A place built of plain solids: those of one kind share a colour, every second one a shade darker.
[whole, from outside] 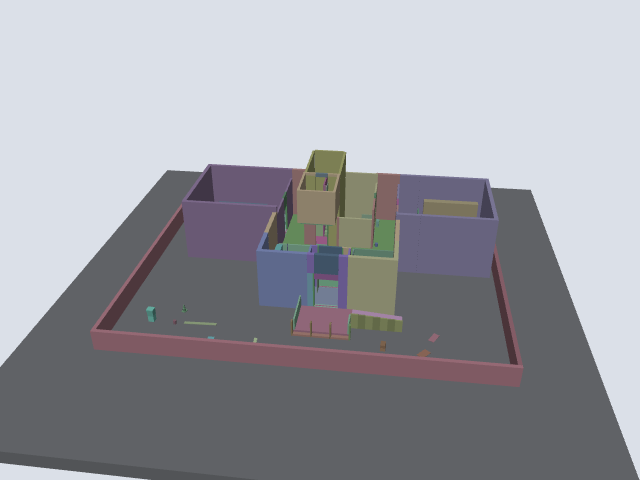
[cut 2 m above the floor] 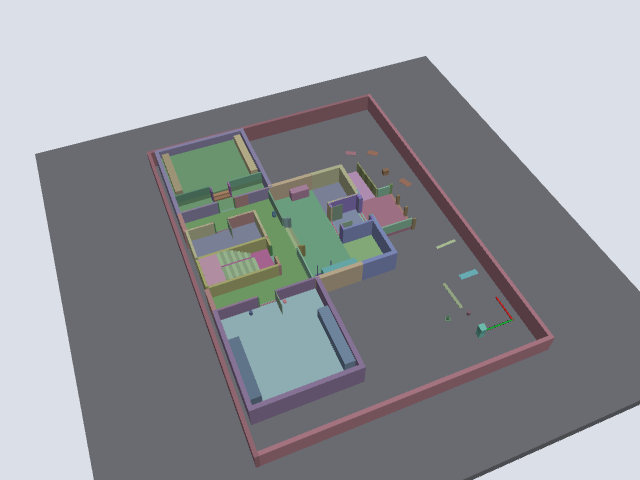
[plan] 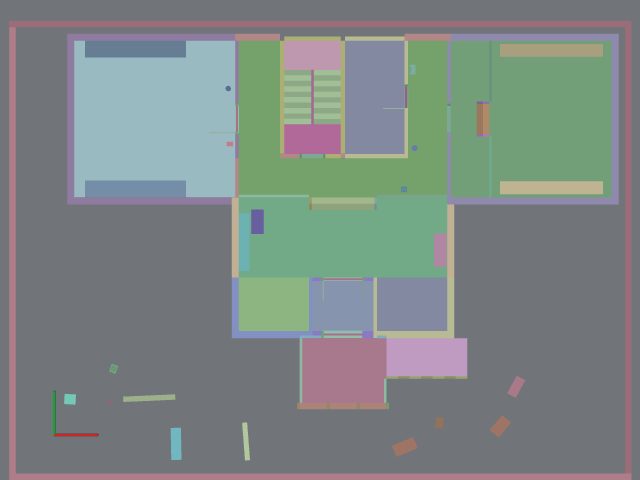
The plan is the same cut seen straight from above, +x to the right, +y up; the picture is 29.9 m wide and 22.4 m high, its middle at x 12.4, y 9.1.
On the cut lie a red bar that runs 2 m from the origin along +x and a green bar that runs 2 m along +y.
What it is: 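A lab wing's floor; a porch 2 risers up with a trolley ramp, a vestibule and a lobby with lockers and a wash trough; a broad flight of three risers up a half level to a corridor 1.83 m wide round three sides of a core with a switchback stairwell up 4.00 m; a lab on its west side and a computer room on a raised access floor on its east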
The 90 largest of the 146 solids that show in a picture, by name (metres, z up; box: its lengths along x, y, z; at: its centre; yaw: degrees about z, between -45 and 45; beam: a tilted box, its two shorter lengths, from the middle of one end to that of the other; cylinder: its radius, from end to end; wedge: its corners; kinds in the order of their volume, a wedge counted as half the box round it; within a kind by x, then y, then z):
{
 "floor_comp_1": {"box": [1.8, 7.31, 0.83], "at": [19.4, 14.74, 0.37]},
 "floor_comp_2": {"box": [5.72, 7.31, 1.31], "at": [23.16, 14.74, 0.6]},
 "far_1": {"box": [0.3, 20.83, 1.65], "at": [-1.95, 8.62, 0.78]},
 "far_2": {"box": [29.04, 0.3, 1.65], "at": [12.42, -1.95, 0.78]},
 "far_3": {"box": [29.04, 0.3, 1.65], "at": [12.42, 19.18, 0.78]},
 "far_4": {"box": [0.3, 20.83, 1.65], "at": [26.79, 8.62, 0.78]},
 "wall_lab_1": {"box": [0.33, 7.97, 5.44], "at": [0.77, 14.74, 2.67]},
 "wall_lab_2": {"box": [8.01, 0.33, 5.44], "at": [4.6, 10.92, 2.67]},
 "wall_lab_3": {"box": [8.01, 0.33, 5.44], "at": [4.6, 18.56, 2.67]},
 "wall_lab_4": {"box": [0.17, 3.37, 4.6], "at": [8.53, 12.45, 2.25]},
 "wall_lab_5": {"box": [0.17, 3.37, 4.6], "at": [8.53, 17.04, 2.25]},
 "wall_comp_1": {"box": [0.17, 3.37, 4.6], "at": [18.42, 12.44, 2.25]},
 "wall_comp_2": {"box": [0.17, 3.37, 4.6], "at": [18.42, 17.04, 2.25]},
 "wall_comp_3": {"box": [1.97, 0.33, 5.44], "at": [19.32, 10.92, 2.67]},
 "wall_comp_4": {"box": [1.97, 0.33, 5.44], "at": [19.32, 18.56, 2.67]},
 "wall_comp_5": {"box": [6.04, 0.33, 5.44], "at": [23.32, 10.92, 2.67]},
 "wall_comp_6": {"box": [6.04, 0.33, 5.44], "at": [23.32, 18.56, 2.67]},
 "wall_comp_7": {"box": [0.33, 7.97, 5.44], "at": [26.18, 14.74, 2.67]},
 "floor_lab_1": {"box": [7.52, 7.31, 0.83], "at": [4.69, 14.74, 0.37]},
 "floor_ring_1": {"box": [1.93, 5.48, 0.83], "at": [9.57, 15.66, 0.37]},
 "floor_ring_2": {"box": [9.73, 1.83, 0.83], "at": [13.47, 12.0, 0.37]},
 "floor_ring_3": {"box": [1.83, 5.48, 0.83], "at": [17.42, 15.66, 0.37]},
 "wall_shaft_1": {"box": [0.2, 5.28, 7.44], "at": [10.63, 15.76, 3.67]},
 "wall_shaft_2": {"box": [0.82, 0.2, 7.44], "at": [11.14, 13.02, 3.67]},
 "wall_shaft_3": {"box": [2.63, 0.2, 7.44], "at": [12.05, 18.5, 3.67]},
 "wall_shaft_4": {"box": [0.82, 0.2, 7.44], "at": [12.96, 13.02, 3.67]},
 "wall_shaft_5": {"box": [0.2, 5.28, 7.44], "at": [13.47, 15.76, 3.67]},
 "wall_store_1": {"box": [0.17, 2.83, 4.13], "at": [14.98, 5.93, 2.02]},
 "wall_store_2": {"box": [2.94, 0.2, 3.65], "at": [15.04, 13.02, 1.78]},
 "wall_store_3": {"box": [2.94, 0.2, 5.44], "at": [15.04, 18.5, 2.67]},
 "wall_store_4": {"box": [0.17, 2.34, 4.6], "at": [16.42, 14.09, 2.25]},
 "wall_store_5": {"box": [0.17, 2.34, 4.6], "at": [16.42, 17.43, 2.25]},
 "wall_store_6": {"box": [3.77, 0.33, 4.97], "at": [16.78, 4.69, 2.43]},
 "wall_store_7": {"box": [0.33, 2.83, 4.97], "at": [18.5, 5.93, 2.43]},
 "wall_lobby_1": {"box": [0.33, 3.74, 4.97], "at": [8.44, 9.22, 2.43]},
 "wall_lobby_2": {"box": [0.2, 3.6, 2.87], "at": [10.63, 11.32, 6.17]},
 "wall_lobby_3": {"box": [3.03, 0.2, 2.87], "at": [12.05, 9.62, 6.17]},
 "wall_lobby_4": {"box": [0.2, 3.6, 2.87], "at": [13.47, 11.32, 6.17]},
 "wall_lobby_5": {"box": [0.69, 0.17, 4.13], "at": [14.72, 7.27, 2.02]},
 "wall_lobby_6": {"box": [0.33, 3.74, 4.97], "at": [18.5, 9.22, 2.43]},
 "tread_1": {"box": [1.26, 0.26, 4.66], "at": [11.36, 14.62, 2.28]},
 "tread_2": {"box": [1.26, 0.26, 4.47], "at": [11.36, 14.88, 2.19]},
 "tread_3": {"box": [1.26, 0.26, 4.29], "at": [11.36, 15.13, 2.1]},
 "tread_4": {"box": [1.26, 0.26, 4.11], "at": [11.36, 15.39, 2.0]},
 "tread_5": {"box": [1.26, 0.26, 3.93], "at": [11.36, 15.64, 1.91]},
 "tread_6": {"box": [1.26, 0.26, 3.75], "at": [11.36, 15.89, 1.82]},
 "tread_7": {"box": [1.26, 0.26, 3.56], "at": [11.36, 16.15, 1.73]},
 "tread_8": {"box": [1.26, 0.26, 3.38], "at": [11.36, 16.4, 1.64]},
 "tread_9": {"box": [1.26, 0.26, 3.2], "at": [11.36, 16.66, 1.55]},
 "tread_10": {"box": [1.26, 0.26, 3.02], "at": [11.36, 16.91, 1.46]},
 "tread_11": {"box": [1.26, 0.26, 1.56], "at": [12.74, 15.39, 0.73]},
 "tread_12": {"box": [1.26, 0.26, 1.74], "at": [12.74, 15.64, 0.82]},
 "tread_13": {"box": [1.26, 0.26, 1.93], "at": [12.74, 15.89, 0.91]},
 "tread_14": {"box": [1.26, 0.26, 2.11], "at": [12.74, 16.15, 1.0]},
 "tread_15": {"box": [1.26, 0.26, 2.29], "at": [12.74, 16.4, 1.1]},
 "tread_16": {"box": [1.26, 0.26, 2.47], "at": [12.74, 16.66, 1.19]},
 "tread_17": {"box": [1.26, 0.26, 2.65], "at": [12.74, 16.91, 1.28]},
 "wall_ring_1": {"box": [0.17, 1.83, 4.6], "at": [8.53, 12.0, 2.25]},
 "wall_ring_2": {"box": [2.09, 0.33, 5.44], "at": [9.49, 18.56, 2.67]},
 "wall_ring_3": {"box": [1.02, 0.2, 3.65], "at": [11.04, 13.02, 1.78]},
 "wall_ring_4": {"box": [3.96, 0.2, 3.65], "at": [14.53, 13.02, 1.78]},
 "wall_ring_5": {"box": [0.17, 2.34, 4.6], "at": [16.42, 14.09, 2.25]},
 "wall_ring_6": {"box": [2.16, 0.33, 5.44], "at": [17.42, 18.56, 2.67]},
 "wall_ring_7": {"box": [0.17, 1.21, 4.6], "at": [18.42, 13.53, 2.25]},
 "floor_store_1": {"box": [2.78, 5.28, 0.83], "at": [14.95, 15.76, 0.37]},
 "floor_store_2": {"box": [3.28, 2.5, 0.36], "at": [16.7, 6.1, 0.13]},
 "floor_lobby_1": {"box": [9.73, 3.74, 0.36], "at": [13.47, 9.22, 0.13]},
 "wall_cloak_1": {"box": [0.33, 2.83, 4.97], "at": [8.44, 5.93, 2.43]},
 "wall_cloak_2": {"box": [3.77, 0.33, 4.97], "at": [10.16, 4.69, 2.43]},
 "wall_cloak_3": {"box": [0.17, 2.83, 4.13], "at": [11.96, 5.93, 2.02]},
 "block_comp_rack_1": {"box": [4.81, 0.6, 2.05], "at": [23.21, 11.54, 2.23]},
 "block_comp_rack_2": {"box": [4.81, 0.6, 2.05], "at": [23.21, 17.95, 2.23]},
 "floor_half_1": {"box": [2.64, 1.36, 2.84], "at": [12.05, 17.72, 1.37]},
 "block_lab_bench_1": {"box": [4.71, 0.79, 0.99], "at": [3.79, 11.48, 1.23]},
 "block_lab_bench_2": {"box": [4.71, 0.79, 0.99], "at": [3.79, 18.0, 1.23]},
 "wall_vest_1": {"box": [0.69, 0.33, 4.97], "at": [12.23, 4.69, 2.43]},
 "wall_vest_2": {"box": [0.69, 0.17, 4.13], "at": [12.23, 7.27, 2.02]},
 "wall_vest_3": {"box": [0.69, 0.33, 4.97], "at": [14.72, 4.69, 2.43]},
 "wall_vest_4": {"box": [0.17, 2.83, 4.13], "at": [14.98, 5.93, 2.02]},
 "floor_porch_1": {"box": [4.05, 3.02, 0.36], "at": [13.47, 3.01, 0.13]},
 "floor_foot_1": {"box": [2.64, 1.38, 0.83], "at": [12.05, 13.81, 0.37]},
 "floor_cloak_1": {"box": [3.28, 2.5, 0.36], "at": [10.24, 6.1, 0.13]},
 "block_lockers_1": {"box": [0.5, 2.7, 1.9], "at": [8.86, 9.0, 1.21]},
 "floor_vest_1": {"box": [2.85, 2.34, 0.36], "at": [13.47, 6.02, 0.13]},
 "block_spine_1": {"box": [0.12, 2.56, 5.1], "at": [12.05, 15.77, 3.29]},
 "wallover_vest_1": {"box": [1.8, 0.33, 2.1], "at": [13.47, 4.69, 3.87]},
 "ramp_tramp_1": {"wedge": [[15.5, 2.74, -0.05], [15.5, 2.74, 0.31], [15.5, 4.52, -0.05], [15.5, 4.52, 0.31], [19.27, 2.74, -0.05], [19.27, 2.74, 0.0], [19.27, 4.52, -0.05], [19.27, 4.52, 0.0]]},
 "block_trough_1": {"box": [0.6, 1.55, 0.95], "at": [18.02, 8.62, 0.74]},
 "tread_lflight_1": {"box": [2.92, 0.3, 0.68], "at": [13.47, 10.94, 0.29]},
 "tread_comp_steps_1": {"box": [0.3, 1.4, 1.15], "at": [20.15, 14.74, 0.52]}
}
